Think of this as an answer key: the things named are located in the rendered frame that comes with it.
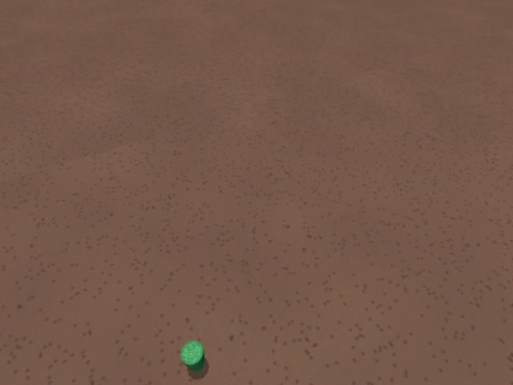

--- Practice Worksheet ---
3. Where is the cup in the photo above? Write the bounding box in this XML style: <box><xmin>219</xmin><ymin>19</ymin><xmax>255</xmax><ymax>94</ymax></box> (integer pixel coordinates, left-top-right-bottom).
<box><xmin>180</xmin><ymin>340</ymin><xmax>204</xmax><ymax>371</ymax></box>

